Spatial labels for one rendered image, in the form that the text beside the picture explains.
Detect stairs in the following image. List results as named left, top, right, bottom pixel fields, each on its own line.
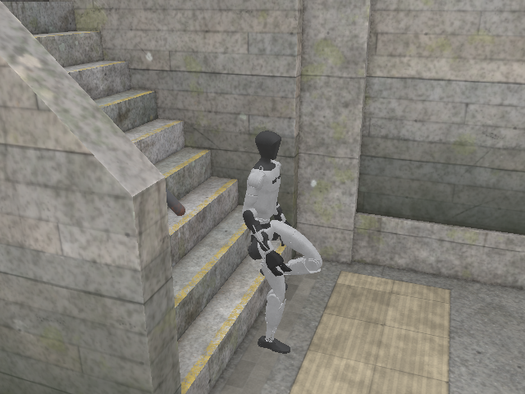
left=0, top=0, right=292, bottom=394

